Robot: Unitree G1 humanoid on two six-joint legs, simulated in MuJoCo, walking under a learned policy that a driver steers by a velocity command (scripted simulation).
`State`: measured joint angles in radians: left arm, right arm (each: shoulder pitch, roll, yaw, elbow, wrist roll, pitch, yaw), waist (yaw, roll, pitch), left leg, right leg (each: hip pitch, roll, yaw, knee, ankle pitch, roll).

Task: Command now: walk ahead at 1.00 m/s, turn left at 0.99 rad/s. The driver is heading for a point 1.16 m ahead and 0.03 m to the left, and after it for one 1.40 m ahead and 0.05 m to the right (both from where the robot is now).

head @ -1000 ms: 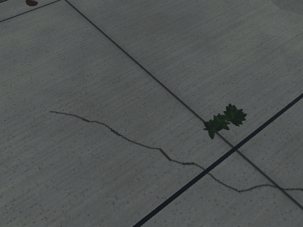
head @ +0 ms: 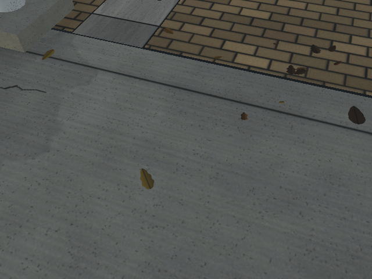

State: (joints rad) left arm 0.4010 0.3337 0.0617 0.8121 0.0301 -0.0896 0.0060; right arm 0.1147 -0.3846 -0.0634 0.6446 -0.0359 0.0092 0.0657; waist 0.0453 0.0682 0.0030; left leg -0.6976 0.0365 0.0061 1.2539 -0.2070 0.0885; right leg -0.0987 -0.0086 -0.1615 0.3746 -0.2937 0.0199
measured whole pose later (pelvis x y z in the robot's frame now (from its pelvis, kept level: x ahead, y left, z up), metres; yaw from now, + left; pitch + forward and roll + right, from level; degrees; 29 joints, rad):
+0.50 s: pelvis +0.45 +0.06 +0.00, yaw +19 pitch +0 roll +2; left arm 0.16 0.25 0.00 0.65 0.02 -0.04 -0.03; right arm 0.43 -0.30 -0.05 0.83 -0.02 -0.09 0.02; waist -0.04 -0.02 0.03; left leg 0.03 -0.19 0.00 0.27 -0.30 0.16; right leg -0.76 -0.18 0.01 0.91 -0.08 -0.01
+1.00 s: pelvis +0.95 +0.12 +0.00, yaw -3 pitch +2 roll -1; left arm 0.49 0.31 0.08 0.85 -0.01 -0.06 -0.02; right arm -0.01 -0.25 0.06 0.56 -0.04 -0.07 0.03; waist 0.11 0.00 0.02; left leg -0.71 0.11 -0.09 0.67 0.01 -0.04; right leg 0.02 0.17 0.20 0.28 -0.32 -0.13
